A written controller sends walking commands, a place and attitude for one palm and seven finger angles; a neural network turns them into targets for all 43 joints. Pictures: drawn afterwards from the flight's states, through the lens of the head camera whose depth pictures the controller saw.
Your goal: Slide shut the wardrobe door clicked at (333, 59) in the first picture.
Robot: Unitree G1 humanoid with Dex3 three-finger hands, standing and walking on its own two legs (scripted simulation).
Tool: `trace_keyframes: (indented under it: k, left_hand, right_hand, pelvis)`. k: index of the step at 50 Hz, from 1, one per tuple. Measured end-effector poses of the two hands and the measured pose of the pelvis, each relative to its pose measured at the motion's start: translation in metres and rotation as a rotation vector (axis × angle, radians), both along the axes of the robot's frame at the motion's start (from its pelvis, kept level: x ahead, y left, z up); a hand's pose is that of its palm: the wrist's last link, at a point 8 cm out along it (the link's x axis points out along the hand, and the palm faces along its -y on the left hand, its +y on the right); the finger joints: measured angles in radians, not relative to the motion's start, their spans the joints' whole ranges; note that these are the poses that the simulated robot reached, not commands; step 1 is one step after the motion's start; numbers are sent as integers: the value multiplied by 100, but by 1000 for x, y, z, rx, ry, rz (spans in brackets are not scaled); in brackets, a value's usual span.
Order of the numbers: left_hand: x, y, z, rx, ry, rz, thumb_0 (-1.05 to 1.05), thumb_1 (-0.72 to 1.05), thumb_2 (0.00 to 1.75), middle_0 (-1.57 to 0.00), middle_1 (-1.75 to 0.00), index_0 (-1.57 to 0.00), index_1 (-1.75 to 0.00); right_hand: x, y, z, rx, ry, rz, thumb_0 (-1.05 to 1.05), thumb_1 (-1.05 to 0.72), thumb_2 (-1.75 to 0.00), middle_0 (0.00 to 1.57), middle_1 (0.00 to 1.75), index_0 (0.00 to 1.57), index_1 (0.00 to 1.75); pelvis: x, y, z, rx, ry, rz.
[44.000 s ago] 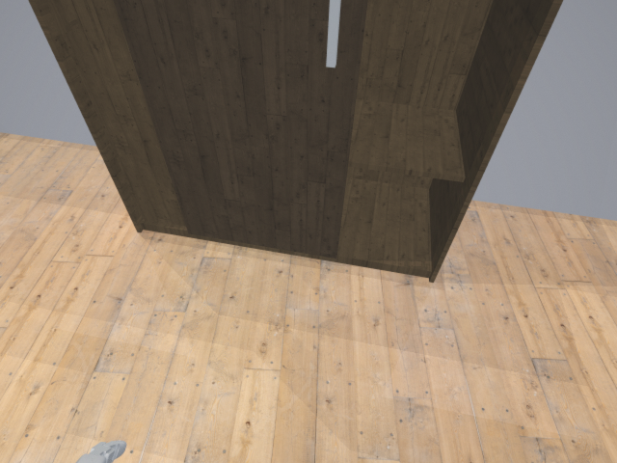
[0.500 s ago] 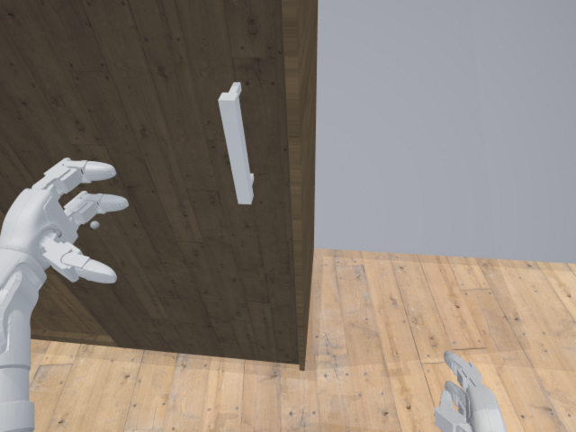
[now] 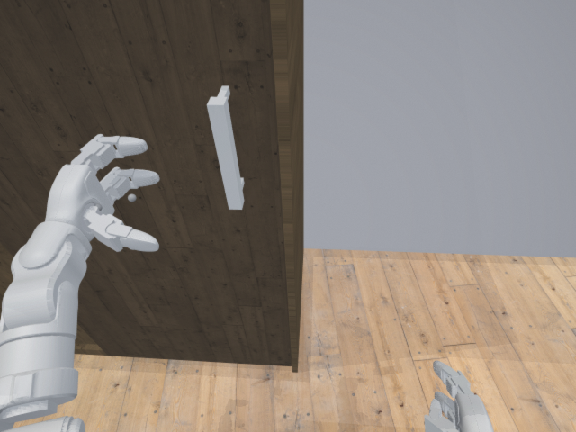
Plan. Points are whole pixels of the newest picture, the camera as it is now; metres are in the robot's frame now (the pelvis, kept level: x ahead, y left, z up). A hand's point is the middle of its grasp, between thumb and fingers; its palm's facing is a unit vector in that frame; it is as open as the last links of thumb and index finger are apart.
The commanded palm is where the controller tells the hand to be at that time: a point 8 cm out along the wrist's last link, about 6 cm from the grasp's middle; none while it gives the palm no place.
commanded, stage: move the hooked fingers beside the handle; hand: left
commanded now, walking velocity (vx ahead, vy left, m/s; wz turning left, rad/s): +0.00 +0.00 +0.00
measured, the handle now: (230, 151) +0.47 +0.12 +0.18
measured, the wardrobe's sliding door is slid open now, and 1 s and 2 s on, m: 0.00 0.00 0.00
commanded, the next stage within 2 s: none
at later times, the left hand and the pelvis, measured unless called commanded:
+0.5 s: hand (168, 186) +0.37 +0.19 +0.18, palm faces +0.03 -1.00 -0.03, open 14.0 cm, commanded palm +0.35 +0.24 +0.19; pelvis +0.00 -0.01 +0.00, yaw -1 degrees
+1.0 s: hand (183, 166) +0.41 +0.17 +0.19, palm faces +0.02 -1.00 -0.02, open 14.0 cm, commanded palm +0.37 +0.23 +0.18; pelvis +0.01 -0.01 +0.00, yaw -2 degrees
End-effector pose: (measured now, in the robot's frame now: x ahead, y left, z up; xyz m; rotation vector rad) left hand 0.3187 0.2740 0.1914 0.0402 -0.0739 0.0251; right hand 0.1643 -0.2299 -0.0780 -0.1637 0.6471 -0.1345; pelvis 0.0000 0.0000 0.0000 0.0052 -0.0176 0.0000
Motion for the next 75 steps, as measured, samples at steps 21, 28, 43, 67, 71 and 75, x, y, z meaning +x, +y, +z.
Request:
trace_keyframes:
  k: [21,28,43,67,71,75]
  left_hand:
    - [28,-29,-9,-2,65,5,-1,-50,30,-30,-120,-30,-120]
    - [38,-35,-4,-9,26,16,-2,-50,30,-30,-120,-30,-120]
    - [64,-47,-9,-17,41,6,-2,-50,30,-30,-120,-30,-120]
    - [47,-48,6,-23,-14,-22,-2,-50,30,-30,-120,-30,-120]
    - [55,-50,-14,-41,104,-14,-1,-50,30,-30,-120,-30,-120]
    - [58,-49,-26,-25,124,18,-1,-50,30,-30,-120,-30,-120]
  right_hand:
    - [-12,-20,-9,-1,70,-44,2,-90,-90,20,30,20,30]
    - [-21,-26,-13,-1,100,-57,1,-90,-90,20,30,20,30]
    - [-45,-41,-22,-15,180,-104,1,-90,-90,20,30,20,30]
    - [-21,-18,-13,1,113,-59,1,-90,-90,20,30,20,30]
    - [-21,-14,-12,12,111,-57,1,-90,-90,20,30,20,30]
    - [-30,-14,-13,9,125,-66,1,-90,-90,20,30,20,30]
  pelvis:
    - [3,-8,0,4,6,-4]
    - [3,-12,0,7,9,-10]
    - [6,-15,0,8,28,-17]
    - [2,-4,0,1,9,-8]
    - [-1,-3,0,1,18,-8]
    - [-3,-3,0,1,21,-16]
